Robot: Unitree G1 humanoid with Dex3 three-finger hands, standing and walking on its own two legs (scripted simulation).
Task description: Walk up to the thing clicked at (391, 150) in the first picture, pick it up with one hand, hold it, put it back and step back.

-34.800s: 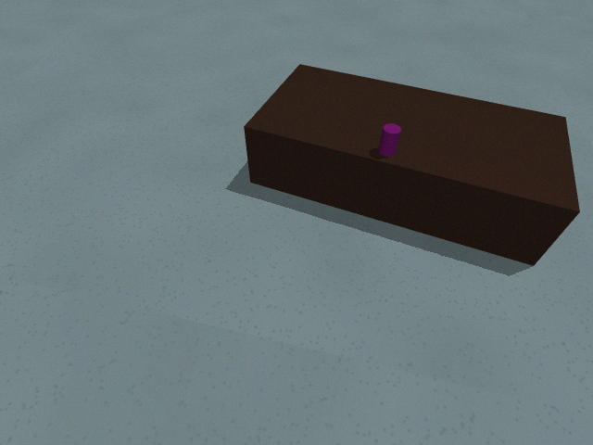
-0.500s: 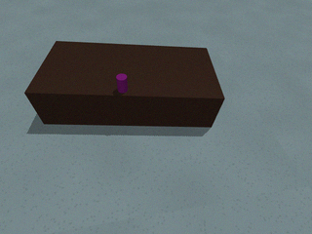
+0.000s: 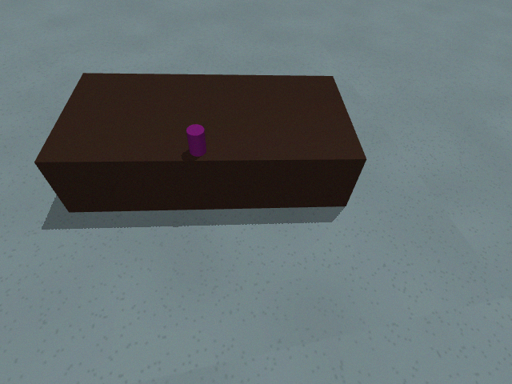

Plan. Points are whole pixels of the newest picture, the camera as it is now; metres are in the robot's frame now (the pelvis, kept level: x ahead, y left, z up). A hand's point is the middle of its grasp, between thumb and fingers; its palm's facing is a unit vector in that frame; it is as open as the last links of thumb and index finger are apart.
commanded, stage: step back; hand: left
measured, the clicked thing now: (196, 140) +1.04 +0.25 -0.38
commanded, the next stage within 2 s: stand in 0.42 s
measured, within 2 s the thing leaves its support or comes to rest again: neither
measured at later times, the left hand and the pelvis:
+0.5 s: hand (118, 377) +0.17 +0.24 -0.14, palm faces +0.00 -0.95 -0.33, open 7.4 cm; pelvis +0.04 -0.01 +0.01, yaw +0 degrees
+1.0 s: hand out of the picture +0.09 +0.24 -0.14, palm faces -0.01 -0.94 -0.35, open 7.4 cm; pelvis +0.03 -0.02 +0.01, yaw +0 degrees
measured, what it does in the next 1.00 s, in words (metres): steps on the spot: right foot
